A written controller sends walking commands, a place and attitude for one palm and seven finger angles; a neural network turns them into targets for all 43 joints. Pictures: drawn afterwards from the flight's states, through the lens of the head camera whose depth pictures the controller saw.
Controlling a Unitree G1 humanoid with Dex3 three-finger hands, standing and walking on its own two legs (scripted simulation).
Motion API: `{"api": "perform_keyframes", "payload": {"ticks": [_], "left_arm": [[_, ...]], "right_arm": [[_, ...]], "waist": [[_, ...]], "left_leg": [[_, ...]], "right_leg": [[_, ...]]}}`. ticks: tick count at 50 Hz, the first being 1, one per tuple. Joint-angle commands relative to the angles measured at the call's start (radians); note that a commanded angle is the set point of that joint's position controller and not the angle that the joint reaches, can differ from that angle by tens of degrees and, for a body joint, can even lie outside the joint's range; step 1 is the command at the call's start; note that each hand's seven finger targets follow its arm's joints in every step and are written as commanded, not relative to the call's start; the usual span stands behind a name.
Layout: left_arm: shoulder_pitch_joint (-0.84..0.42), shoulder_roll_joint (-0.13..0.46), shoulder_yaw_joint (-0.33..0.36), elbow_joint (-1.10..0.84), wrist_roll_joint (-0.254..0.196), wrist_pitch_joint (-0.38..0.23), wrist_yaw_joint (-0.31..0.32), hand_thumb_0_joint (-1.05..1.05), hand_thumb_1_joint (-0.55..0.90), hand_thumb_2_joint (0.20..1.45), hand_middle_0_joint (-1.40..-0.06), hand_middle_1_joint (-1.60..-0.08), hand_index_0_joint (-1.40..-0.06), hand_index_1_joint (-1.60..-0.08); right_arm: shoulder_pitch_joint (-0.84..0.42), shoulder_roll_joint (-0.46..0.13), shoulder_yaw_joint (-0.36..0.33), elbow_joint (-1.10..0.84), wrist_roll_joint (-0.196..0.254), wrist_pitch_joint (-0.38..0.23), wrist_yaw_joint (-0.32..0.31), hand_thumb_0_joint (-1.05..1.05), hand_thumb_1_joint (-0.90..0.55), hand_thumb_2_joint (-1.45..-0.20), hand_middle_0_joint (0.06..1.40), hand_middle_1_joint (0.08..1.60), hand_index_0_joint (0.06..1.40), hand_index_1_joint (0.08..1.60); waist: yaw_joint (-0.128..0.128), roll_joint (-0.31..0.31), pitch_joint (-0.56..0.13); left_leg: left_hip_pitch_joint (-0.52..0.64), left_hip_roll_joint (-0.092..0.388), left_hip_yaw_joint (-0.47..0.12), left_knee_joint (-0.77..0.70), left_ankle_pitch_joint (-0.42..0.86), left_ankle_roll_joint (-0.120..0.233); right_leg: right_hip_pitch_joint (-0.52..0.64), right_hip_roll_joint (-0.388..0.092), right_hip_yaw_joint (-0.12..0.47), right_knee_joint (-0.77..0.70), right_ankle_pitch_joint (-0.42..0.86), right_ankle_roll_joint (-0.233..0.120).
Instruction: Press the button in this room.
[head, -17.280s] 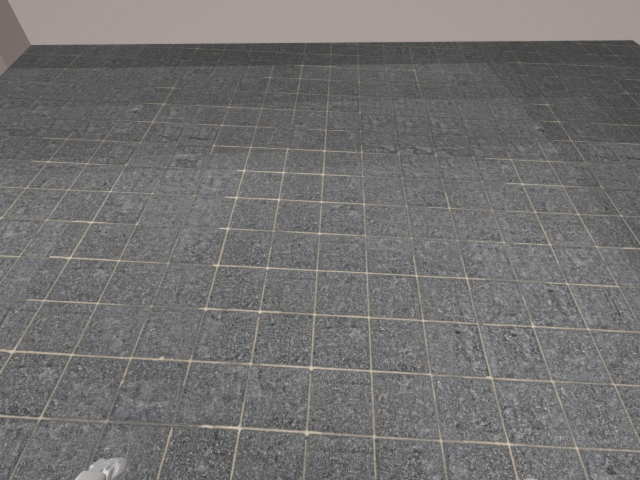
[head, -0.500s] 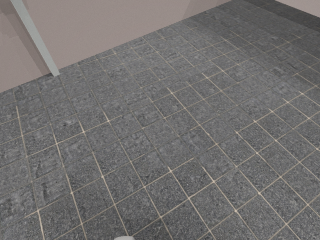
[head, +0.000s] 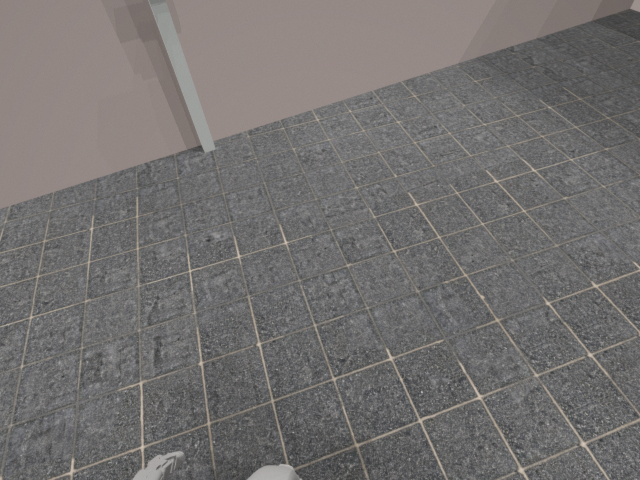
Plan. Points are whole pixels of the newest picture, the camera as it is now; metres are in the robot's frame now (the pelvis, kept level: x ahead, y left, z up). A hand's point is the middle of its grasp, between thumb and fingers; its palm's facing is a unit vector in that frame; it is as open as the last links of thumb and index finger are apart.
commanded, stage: turn or walk to find it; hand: left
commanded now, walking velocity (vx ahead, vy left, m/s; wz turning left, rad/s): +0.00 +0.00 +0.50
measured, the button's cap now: out of the picture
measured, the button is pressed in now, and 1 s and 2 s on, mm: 0 0 0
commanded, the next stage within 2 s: stand and wait in 1.74 s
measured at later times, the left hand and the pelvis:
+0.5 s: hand out of the picture -0.06 +0.26 -0.17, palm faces +0.32 -0.92 -0.23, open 7.4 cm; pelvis +0.01 +0.05 +0.00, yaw +15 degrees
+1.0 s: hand (159, 425) +0.22 +0.28 -0.15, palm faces +0.43 -0.88 -0.21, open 7.3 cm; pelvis +0.20 +0.07 +0.00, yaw +27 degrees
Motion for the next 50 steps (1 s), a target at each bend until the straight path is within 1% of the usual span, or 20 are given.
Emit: {"api": "perform_keyframes", "payload": {"ticks": [1,8,13,16,18,19,20,21,22,24,26,28,38,41,42,43,44,45,47,50], "left_arm": [[-0.037,0.175,0.054,-0.078,0.004,-0.015,0.020,0.000,0.900,0.900,-0.200,-0.300,-0.200,-0.300],[0.087,0.192,0.062,-0.026,0.012,-0.019,0.022,0.000,0.900,0.900,-0.200,-0.300,-0.200,-0.300],[0.171,0.225,0.074,0.036,0.017,-0.031,0.010,0.000,0.900,0.900,-0.200,-0.300,-0.200,-0.300],[0.170,0.238,0.083,0.062,0.022,-0.038,0.003,0.000,0.900,0.900,-0.200,-0.300,-0.200,-0.300],[0.136,0.242,0.083,0.069,0.014,-0.032,-0.004,0.000,0.900,0.900,-0.200,-0.300,-0.200,-0.300],[0.112,0.225,0.081,0.061,0.005,-0.028,-0.010,0.000,0.900,0.900,-0.200,-0.300,-0.200,-0.300],[0.084,0.166,0.071,0.028,-0.002,-0.021,-0.023,0.000,0.900,0.900,-0.200,-0.300,-0.200,-0.300],[-0.037,0.124,0.049,-0.039,0.008,-0.021,-0.034,0.000,0.900,0.900,-0.200,-0.300,-0.200,-0.300],[-0.094,0.125,0.050,-0.053,0.013,-0.021,-0.033,0.000,0.900,0.900,-0.200,-0.300,-0.200,-0.300],[-0.086,0.142,0.060,-0.020,0.009,-0.024,-0.041,0.000,0.900,0.900,-0.200,-0.300,-0.200,-0.300],[0.007,0.138,0.055,0.027,0.013,-0.028,-0.052,0.000,0.900,0.900,-0.200,-0.300,-0.200,-0.300],[0.034,0.134,0.050,0.037,0.014,-0.026,-0.051,0.000,0.900,0.900,-0.200,-0.300,-0.200,-0.300],[-0.163,0.092,0.032,-0.044,0.005,-0.046,-0.054,0.000,0.900,0.900,-0.200,-0.300,-0.200,-0.300],[0.035,0.119,0.044,0.018,0.006,-0.060,-0.049,0.000,0.900,0.900,-0.200,-0.300,-0.200,-0.300],[0.209,0.161,0.058,0.072,0.012,-0.073,-0.044,0.000,0.900,0.900,-0.200,-0.300,-0.200,-0.300],[0.381,0.278,0.089,0.122,0.026,-0.085,-0.026,0.000,0.900,0.900,-0.200,-0.300,-0.200,-0.300],[0.414,0.336,0.093,0.136,0.011,-0.082,-0.018,0.000,0.900,0.900,-0.200,-0.300,-0.200,-0.300],[0.322,0.305,0.094,0.121,0.006,-0.083,-0.017,0.000,0.900,0.900,-0.200,-0.300,-0.200,-0.300],[0.147,0.182,0.064,0.086,0.009,-0.084,-0.007,0.000,0.900,0.900,-0.200,-0.300,-0.200,-0.300],[0.102,0.096,0.036,0.099,0.016,-0.093,-0.005,0.000,0.900,0.900,-0.200,-0.300,-0.200,-0.300]], "right_arm": [[0.027,-0.084,-0.031,-0.057,-0.002,-0.013,0.010,0.000,-0.900,-0.900,0.200,0.300,0.200,0.300],[-0.027,-0.055,-0.010,-0.055,0.003,-0.013,0.010,0.000,-0.900,-0.900,0.200,0.300,0.200,0.300],[-0.092,-0.046,0.005,-0.073,0.001,-0.032,0.022,0.000,-0.900,-0.900,0.200,0.300,0.200,0.300],[-0.090,-0.031,0.012,-0.079,0.007,-0.055,0.026,0.000,-0.900,-0.900,0.200,0.300,0.200,0.300],[0.002,-0.034,0.014,-0.053,0.003,-0.066,0.020,0.000,-0.900,-0.900,0.200,0.300,0.200,0.300],[0.078,-0.070,0.003,-0.028,0.004,-0.074,0.016,0.000,-0.900,-0.900,0.200,0.300,0.200,0.300],[0.156,-0.177,-0.025,-0.012,-0.006,-0.079,0.007,0.000,-0.900,-0.900,0.200,0.300,0.200,0.300],[0.247,-0.243,-0.032,0.002,-0.005,-0.081,-0.001,0.000,-0.900,-0.900,0.200,0.300,0.200,0.300],[0.258,-0.238,-0.030,0.027,-0.001,-0.085,-0.009,0.000,-0.900,-0.900,0.200,0.300,0.200,0.300],[0.140,-0.170,-0.009,-0.003,0.001,-0.093,-0.018,0.000,-0.900,-0.900,0.200,0.300,0.200,0.300],[0.091,-0.136,0.005,-0.015,0.004,-0.117,-0.019,0.000,-0.900,-0.900,0.200,0.300,0.200,0.300],[0.105,-0.132,0.005,-0.006,0.010,-0.129,-0.019,0.000,-0.900,-0.900,0.200,0.300,0.200,0.300],[0.218,-0.112,-0.002,0.068,0.000,-0.141,-0.029,0.000,-0.900,-0.900,0.200,0.300,0.200,0.300],[0.180,-0.124,-0.006,0.077,0.001,-0.136,-0.029,0.000,-0.900,-0.900,0.200,0.300,0.200,0.300],[0.172,-0.113,-0.006,0.076,0.008,-0.140,-0.026,0.000,-0.900,-0.900,0.200,0.300,0.200,0.300],[0.203,-0.046,0.006,0.058,0.022,-0.146,-0.017,0.000,-0.900,-0.900,0.200,0.300,0.200,0.300],[0.206,-0.027,0.013,0.028,0.024,-0.145,-0.018,0.000,-0.900,-0.900,0.200,0.300,0.200,0.300],[0.143,-0.033,0.008,0.030,0.019,-0.139,-0.012,0.000,-0.900,-0.900,0.200,0.300,0.200,0.300],[0.065,-0.008,0.009,0.027,0.006,-0.126,0.002,0.000,-0.900,-0.900,0.200,0.300,0.200,0.300],[0.141,0.034,0.014,0.064,-0.003,-0.088,0.010,0.000,-0.900,-0.900,0.200,0.300,0.200,0.300]], "waist": [[-0.021,-0.196,-0.004],[0.043,-0.208,-0.047],[0.087,-0.241,-0.085],[0.079,-0.240,-0.094],[0.023,-0.185,-0.102],[-0.022,-0.076,-0.117],[-0.072,0.195,-0.097],[-0.116,0.268,-0.013],[-0.118,0.224,-0.010],[-0.055,0.148,0.079],[-0.006,0.071,0.030],[0.002,0.053,0.007],[-0.046,0.066,0.028],[0.056,0.015,-0.054],[0.131,-0.055,-0.141],[0.185,-0.303,-0.285],[0.158,-0.376,-0.309],[0.156,-0.322,-0.226],[0.082,-0.139,-0.038],[0.009,-0.205,-0.015]], "left_leg": [[-0.121,0.063,0.010,0.370,0.067,-0.016],[-0.102,0.085,0.092,0.171,0.032,-0.054],[-0.083,0.112,0.154,-0.026,-0.018,-0.037],[0.005,0.119,0.188,-0.203,-0.061,-0.013],[0.212,0.087,0.242,-0.390,0.061,-0.001],[0.379,0.099,0.209,-0.495,0.098,0.012],[0.511,0.301,-0.138,-0.623,-0.094,0.099],[0.504,0.447,-0.350,-0.719,-0.139,0.173],[0.464,0.468,-0.394,-0.735,-0.160,0.208],[0.326,0.392,-0.277,-0.745,-0.131,0.195],[0.330,0.318,-0.154,-0.718,0.062,0.172],[0.360,0.283,-0.085,-0.704,0.218,0.174],[0.420,0.276,-0.073,-0.615,0.557,0.193],[0.319,0.226,-0.038,-0.415,0.685,0.145],[0.210,0.177,-0.002,-0.211,0.662,0.109],[-0.030,0.061,0.088,0.128,0.283,0.061],[-0.156,0.003,0.056,0.371,-0.131,0.058],[-0.197,0.071,0.009,0.483,-0.074,0.065],[-0.223,0.155,0.018,0.479,0.111,0.062],[-0.129,0.162,0.064,0.366,0.204,0.027]], "right_leg": [[-0.004,-0.276,0.214,-0.366,0.056,-0.071],[0.162,-0.295,0.093,-0.318,0.256,-0.097],[0.257,-0.344,0.118,-0.374,0.003,-0.102],[0.243,-0.370,0.095,-0.343,-0.030,-0.101],[0.108,-0.326,-0.004,-0.257,-0.087,-0.046],[-0.025,-0.281,-0.077,-0.132,-0.140,0.007],[-0.286,-0.151,-0.148,0.136,-0.236,0.077],[-0.478,-0.076,-0.098,0.341,-0.282,0.096],[-0.520,-0.103,0.005,0.425,-0.255,0.085],[-0.485,-0.124,0.064,0.496,-0.097,0.084],[-0.417,-0.112,0.054,0.488,0.011,0.096],[-0.405,-0.101,0.045,0.477,0.060,0.110],[-0.324,-0.063,-0.001,0.085,0.070,0.104],[0.040,0.007,-0.050,-0.077,0.139,0.069],[0.295,-0.022,-0.008,-0.116,0.181,0.049],[0.575,-0.303,0.307,-0.178,0.153,-0.031],[0.559,-0.480,0.616,-0.306,0.132,-0.109],[0.426,-0.470,0.629,-0.367,-0.091,-0.130],[0.175,-0.397,0.413,-0.399,-0.184,-0.090],[0.024,-0.295,0.142,-0.430,-0.038,-0.036]]}}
